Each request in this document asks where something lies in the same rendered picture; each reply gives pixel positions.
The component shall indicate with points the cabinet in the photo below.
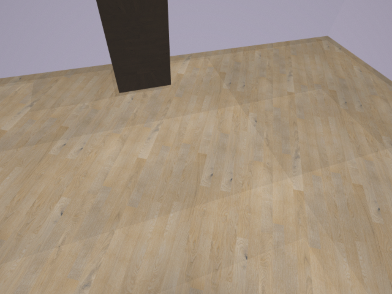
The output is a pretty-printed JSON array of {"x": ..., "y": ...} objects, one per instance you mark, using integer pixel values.
[{"x": 137, "y": 36}]

